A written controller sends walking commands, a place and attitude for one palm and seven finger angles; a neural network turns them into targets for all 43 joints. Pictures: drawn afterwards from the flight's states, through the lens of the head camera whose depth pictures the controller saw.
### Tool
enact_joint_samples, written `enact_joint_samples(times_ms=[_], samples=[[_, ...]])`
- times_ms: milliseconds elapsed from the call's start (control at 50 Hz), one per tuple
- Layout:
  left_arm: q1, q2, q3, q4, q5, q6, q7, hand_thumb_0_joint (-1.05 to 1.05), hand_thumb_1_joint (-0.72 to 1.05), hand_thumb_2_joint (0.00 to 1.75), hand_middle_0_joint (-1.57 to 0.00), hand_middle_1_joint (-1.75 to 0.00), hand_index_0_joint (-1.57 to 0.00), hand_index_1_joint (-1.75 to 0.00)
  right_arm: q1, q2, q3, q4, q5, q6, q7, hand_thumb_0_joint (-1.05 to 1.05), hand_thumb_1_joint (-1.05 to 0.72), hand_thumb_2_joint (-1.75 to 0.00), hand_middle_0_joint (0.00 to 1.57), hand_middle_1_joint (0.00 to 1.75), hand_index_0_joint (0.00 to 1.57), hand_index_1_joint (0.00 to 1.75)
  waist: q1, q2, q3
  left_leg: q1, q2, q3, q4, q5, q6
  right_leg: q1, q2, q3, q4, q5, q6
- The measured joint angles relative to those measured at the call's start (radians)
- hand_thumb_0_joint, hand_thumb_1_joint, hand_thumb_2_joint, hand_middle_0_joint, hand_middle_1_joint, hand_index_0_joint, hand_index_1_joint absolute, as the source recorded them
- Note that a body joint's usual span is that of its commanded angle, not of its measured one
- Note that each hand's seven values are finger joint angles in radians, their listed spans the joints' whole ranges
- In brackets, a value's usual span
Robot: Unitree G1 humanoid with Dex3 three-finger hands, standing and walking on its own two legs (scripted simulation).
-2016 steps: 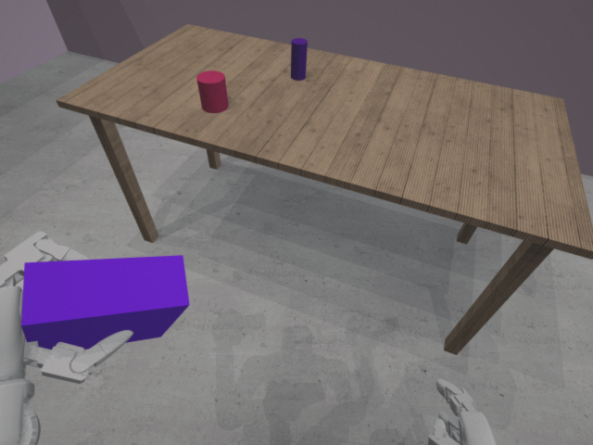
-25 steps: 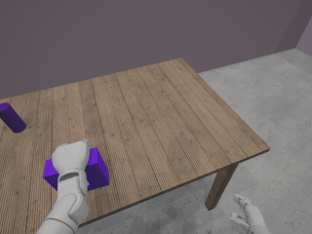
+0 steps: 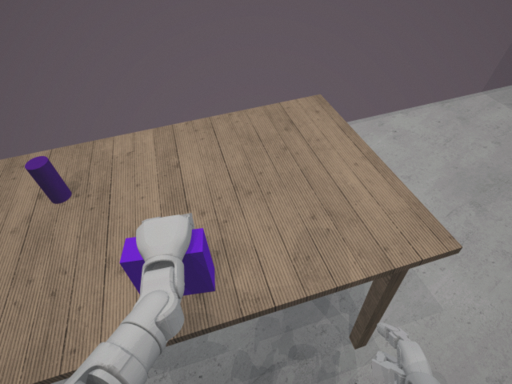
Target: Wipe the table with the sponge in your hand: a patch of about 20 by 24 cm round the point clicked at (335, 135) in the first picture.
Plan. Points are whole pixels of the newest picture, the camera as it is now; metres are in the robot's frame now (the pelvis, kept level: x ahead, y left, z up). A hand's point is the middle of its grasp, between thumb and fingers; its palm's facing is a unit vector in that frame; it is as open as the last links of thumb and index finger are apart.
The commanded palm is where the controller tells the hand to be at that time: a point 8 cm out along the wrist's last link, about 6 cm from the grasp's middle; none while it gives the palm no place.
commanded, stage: slide across to the third lane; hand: left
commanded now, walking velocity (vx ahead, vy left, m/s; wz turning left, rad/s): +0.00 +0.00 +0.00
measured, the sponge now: (175, 272) +0.31 +0.22 -0.04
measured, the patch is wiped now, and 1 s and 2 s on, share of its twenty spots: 0.85 0.85 1.00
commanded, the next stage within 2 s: wipe forward along the third lane in 0.14 s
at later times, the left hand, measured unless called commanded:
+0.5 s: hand (190, 248) +0.33 +0.18 +0.01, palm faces -0.10 -0.02 -1.00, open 9.7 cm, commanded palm +0.32 +0.17 +0.04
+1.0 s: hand (192, 230) +0.37 +0.19 +0.01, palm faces -0.10 +0.03 -0.99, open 9.8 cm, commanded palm +0.37 +0.19 +0.04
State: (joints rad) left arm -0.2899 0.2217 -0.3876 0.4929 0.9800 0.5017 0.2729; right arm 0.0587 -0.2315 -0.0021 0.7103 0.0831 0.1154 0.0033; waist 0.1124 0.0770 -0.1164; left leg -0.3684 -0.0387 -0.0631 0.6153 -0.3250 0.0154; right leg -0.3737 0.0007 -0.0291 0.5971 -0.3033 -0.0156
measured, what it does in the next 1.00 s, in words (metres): shifts its weight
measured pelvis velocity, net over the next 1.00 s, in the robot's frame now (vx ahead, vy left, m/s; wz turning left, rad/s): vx -0.06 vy -0.04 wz -0.04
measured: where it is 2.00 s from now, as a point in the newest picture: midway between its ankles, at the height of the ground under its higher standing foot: outside the picture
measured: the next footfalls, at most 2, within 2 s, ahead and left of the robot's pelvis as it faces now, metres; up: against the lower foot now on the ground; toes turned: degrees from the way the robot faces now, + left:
none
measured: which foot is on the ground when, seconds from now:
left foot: down 0.00-1.00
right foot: down 0.00-1.00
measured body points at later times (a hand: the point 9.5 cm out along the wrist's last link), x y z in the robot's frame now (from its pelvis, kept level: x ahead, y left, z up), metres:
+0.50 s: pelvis -0.02 -0.02 +0.00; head -0.01 -0.04 +0.45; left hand +0.33 +0.18 +0.07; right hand +0.18 -0.26 -0.11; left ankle -0.01 +0.11 -0.73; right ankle +0.00 -0.12 -0.73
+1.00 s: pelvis -0.06 -0.04 -0.02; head -0.02 -0.06 +0.43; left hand +0.37 +0.18 +0.07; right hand +0.04 -0.30 -0.16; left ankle -0.01 +0.11 -0.73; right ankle +0.00 -0.12 -0.73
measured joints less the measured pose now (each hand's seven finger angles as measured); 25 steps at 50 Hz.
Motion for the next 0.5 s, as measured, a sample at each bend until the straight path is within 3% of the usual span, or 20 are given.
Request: enact_joint_samples(times_ms=[120, 240, 360, 500], samples=[[-0.038, -0.039, -0.011, 0.060, 0.003, 0.014, 0.032, -0.02, -0.47, 1.06, -0.69, -1.42, -0.77, -1.39, -0.011, 0.010, 0.001, 0.006, -0.003, 0.016, 0.011, 0.01, -0.91, -0.90, 0.20, 0.30, 0.20, 0.29, -0.006, -0.007, -0.007, -0.003, 0.008, 0.006, -0.003, 0.005, -0.008, -0.010, 0.008, 0.006, 0.004, 0.006, -0.007], [-0.030, -0.038, 0.014, 0.081, -0.005, 0.033, 0.056, -0.01, -0.46, 1.06, -0.69, -1.42, -0.77, -1.40, -0.016, 0.009, 0.006, 0.002, -0.002, 0.036, 0.007, 0.01, -0.91, -0.90, 0.20, 0.30, 0.20, 0.29, -0.025, -0.014, -0.007, 0.010, 0.020, 0.018, -0.022, 0.015, -0.015, -0.006, 0.020, 0.018, -0.007, 0.018, -0.013], [-0.065, -0.032, 0.025, 0.122, -0.012, 0.040, 0.044, 0.00, -0.47, 1.06, -0.70, -1.42, -0.78, -1.39, -0.011, -0.013, 0.003, 0.004, 0.003, 0.036, -0.014, 0.01, -0.91, -0.90, 0.20, 0.30, 0.20, 0.29, -0.039, -0.019, 0.004, 0.009, 0.025, 0.017, -0.035, 0.027, -0.020, -0.008, 0.024, 0.017, -0.017, 0.029, -0.018], [-0.167, -0.042, 0.069, 0.246, 0.002, 0.007, 0.019, 0.00, -0.52, 1.11, -0.74, -1.38, -0.82, -1.35, 0.006, -0.025, -0.004, 0.025, -0.004, 0.019, -0.043, 0.01, -0.91, -0.90, 0.20, 0.30, 0.20, 0.29, -0.044, -0.023, -0.003, -0.038, 0.024, 0.012, -0.027, 0.039, -0.025, -0.057, 0.023, 0.012, -0.003, 0.036, -0.022]])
